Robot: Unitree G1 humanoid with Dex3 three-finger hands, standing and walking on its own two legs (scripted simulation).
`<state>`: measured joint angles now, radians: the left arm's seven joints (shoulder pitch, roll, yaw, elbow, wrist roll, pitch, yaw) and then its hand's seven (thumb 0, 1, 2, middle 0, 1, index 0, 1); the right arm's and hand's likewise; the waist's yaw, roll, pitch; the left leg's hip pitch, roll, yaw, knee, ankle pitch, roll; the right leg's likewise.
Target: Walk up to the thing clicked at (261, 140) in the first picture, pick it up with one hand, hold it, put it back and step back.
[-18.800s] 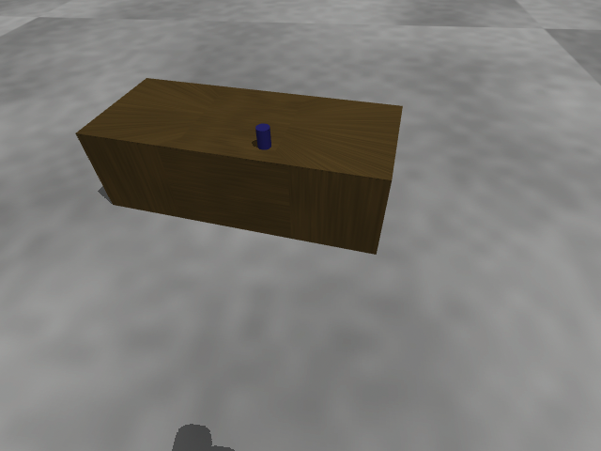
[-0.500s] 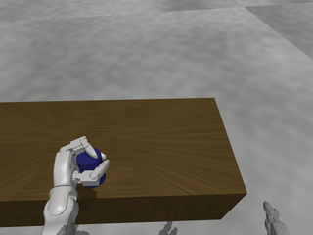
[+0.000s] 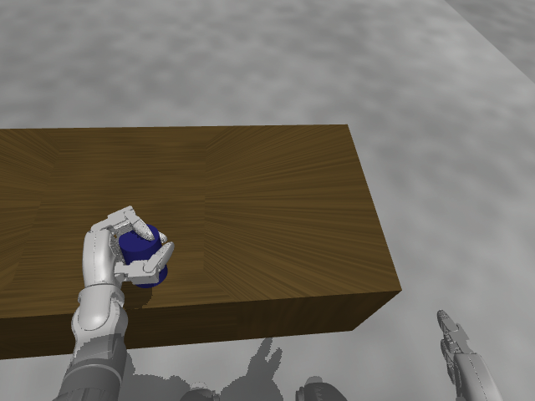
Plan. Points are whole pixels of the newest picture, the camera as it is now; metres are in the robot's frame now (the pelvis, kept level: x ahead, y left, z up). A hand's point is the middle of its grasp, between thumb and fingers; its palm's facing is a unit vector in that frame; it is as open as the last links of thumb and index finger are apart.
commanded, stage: crouch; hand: left
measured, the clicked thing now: (144, 256) +0.37 +0.18 -0.02
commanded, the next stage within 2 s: lower in 0.82 s
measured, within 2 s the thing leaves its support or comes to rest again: neither
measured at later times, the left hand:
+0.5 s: hand (161, 236) +0.43 +0.17 -0.08, palm faces +0.12 -0.99 -0.01, open 5.8 cm
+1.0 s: hand (165, 232) +0.46 +0.17 -0.11, palm faces +0.12 -0.99 -0.01, open 5.8 cm
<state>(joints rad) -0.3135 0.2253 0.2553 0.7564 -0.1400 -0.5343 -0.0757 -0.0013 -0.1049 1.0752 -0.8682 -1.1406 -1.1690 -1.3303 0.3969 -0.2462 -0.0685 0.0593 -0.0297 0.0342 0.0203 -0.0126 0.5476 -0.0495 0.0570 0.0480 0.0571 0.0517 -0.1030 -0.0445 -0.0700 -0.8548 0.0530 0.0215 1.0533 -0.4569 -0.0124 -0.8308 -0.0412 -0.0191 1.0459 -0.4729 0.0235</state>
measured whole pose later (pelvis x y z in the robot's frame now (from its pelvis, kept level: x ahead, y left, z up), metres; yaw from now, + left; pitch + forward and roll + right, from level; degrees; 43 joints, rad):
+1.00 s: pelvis -0.02 +0.01 -0.08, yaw -2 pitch +28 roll -4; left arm -0.64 0.42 0.43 1.12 -0.03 -0.65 -0.02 0.00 -0.11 1.08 -0.87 -1.13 -1.17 -1.32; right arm 0.45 -0.29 -0.08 -0.26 -0.07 0.01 0.08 -0.01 0.51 -0.06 0.06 0.05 0.06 0.05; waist -0.29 -0.02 -0.16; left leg -1.36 0.08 -0.04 1.45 -0.57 -0.01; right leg -1.30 -0.02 -0.05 1.39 -0.57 0.02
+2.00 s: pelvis -0.04 +0.01 -0.14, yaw -3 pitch +33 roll -6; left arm -0.72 0.56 0.47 1.22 0.05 -0.68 0.02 0.00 -0.11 1.08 -0.88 -1.13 -1.18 -1.32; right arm 0.44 -0.33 -0.10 -0.41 -0.08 -0.02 0.12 -0.01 0.50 -0.06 0.06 0.05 0.06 0.05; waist -0.40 -0.03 -0.17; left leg -1.62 0.08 -0.07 1.66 -0.61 -0.01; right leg -1.55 -0.01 -0.06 1.58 -0.60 0.03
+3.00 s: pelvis -0.05 +0.01 -0.15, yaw -3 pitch +33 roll -6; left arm -0.76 0.58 0.48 1.21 0.05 -0.66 0.02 -0.01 -0.60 0.17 -0.35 -0.30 -0.36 -0.29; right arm 0.45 -0.35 -0.12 -0.47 -0.07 -0.02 0.12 -0.01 0.49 -0.06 0.07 0.05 0.07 0.05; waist -0.42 -0.04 -0.16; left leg -1.69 0.07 -0.07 1.71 -0.60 0.00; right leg -1.61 -0.01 -0.06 1.64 -0.60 0.03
